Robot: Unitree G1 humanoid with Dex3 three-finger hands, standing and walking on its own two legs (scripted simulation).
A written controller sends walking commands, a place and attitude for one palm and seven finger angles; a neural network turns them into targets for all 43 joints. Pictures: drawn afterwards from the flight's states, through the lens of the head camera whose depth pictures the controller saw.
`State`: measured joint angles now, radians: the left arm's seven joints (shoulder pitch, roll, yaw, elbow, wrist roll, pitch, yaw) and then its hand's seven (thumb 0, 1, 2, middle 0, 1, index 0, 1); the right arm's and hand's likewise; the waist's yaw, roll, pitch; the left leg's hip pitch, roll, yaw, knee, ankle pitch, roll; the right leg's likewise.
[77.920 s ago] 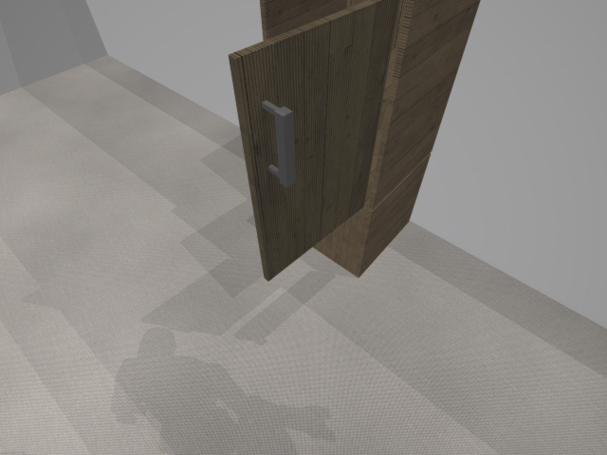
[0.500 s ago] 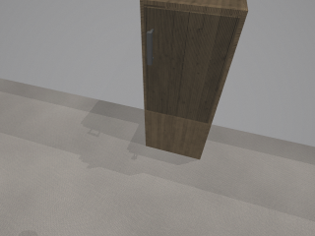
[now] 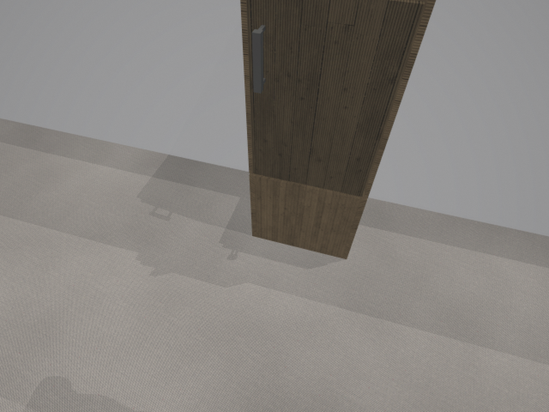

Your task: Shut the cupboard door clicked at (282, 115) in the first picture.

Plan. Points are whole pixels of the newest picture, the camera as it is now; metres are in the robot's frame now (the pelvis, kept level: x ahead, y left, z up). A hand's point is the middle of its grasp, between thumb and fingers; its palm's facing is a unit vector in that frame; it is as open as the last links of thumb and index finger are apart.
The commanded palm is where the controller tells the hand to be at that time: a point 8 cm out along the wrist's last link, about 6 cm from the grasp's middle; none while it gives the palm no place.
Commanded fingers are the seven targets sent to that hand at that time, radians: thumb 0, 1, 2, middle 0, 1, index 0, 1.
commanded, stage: look to check the result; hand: left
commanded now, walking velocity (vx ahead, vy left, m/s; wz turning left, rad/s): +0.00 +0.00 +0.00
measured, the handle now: (260, 59) +0.90 +0.08 +0.08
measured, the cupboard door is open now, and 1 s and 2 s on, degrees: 0 0 0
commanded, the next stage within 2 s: stand and wait in 0.30 s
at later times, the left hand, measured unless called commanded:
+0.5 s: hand out of the picture +0.05 +0.18 -0.17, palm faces -0.01 -0.98 -0.22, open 7.4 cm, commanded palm none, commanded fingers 0.00 0.90 0.90 -0.20 -0.30 -0.20 -0.30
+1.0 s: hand out of the picture +0.06 +0.18 -0.17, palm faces +0.00 -0.97 -0.23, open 7.4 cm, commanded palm none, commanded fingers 0.00 0.90 0.90 -0.20 -0.30 -0.20 -0.30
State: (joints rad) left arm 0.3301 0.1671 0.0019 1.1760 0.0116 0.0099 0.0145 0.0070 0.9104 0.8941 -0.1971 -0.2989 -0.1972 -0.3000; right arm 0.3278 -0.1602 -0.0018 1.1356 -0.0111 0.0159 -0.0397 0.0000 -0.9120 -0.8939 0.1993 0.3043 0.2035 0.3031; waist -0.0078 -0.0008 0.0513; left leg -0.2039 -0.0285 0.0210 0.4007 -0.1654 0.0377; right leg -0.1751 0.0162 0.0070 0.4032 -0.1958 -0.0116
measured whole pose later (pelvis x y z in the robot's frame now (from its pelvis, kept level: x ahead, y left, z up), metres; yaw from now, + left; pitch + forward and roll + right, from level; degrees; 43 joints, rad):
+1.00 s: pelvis +0.04 -0.02 +0.00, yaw +0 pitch -2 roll +0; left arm 0.23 0.21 0.00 1.15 0.01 -0.01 0.02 0.01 0.91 0.89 -0.20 -0.30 -0.20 -0.30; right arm 0.22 -0.21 0.01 1.13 -0.01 0.00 -0.04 0.00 -0.91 -0.89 0.20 0.30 0.20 0.30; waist -0.01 0.00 0.04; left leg -0.12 -0.01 0.01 0.35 -0.21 0.01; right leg -0.09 0.03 0.00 0.34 -0.23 -0.03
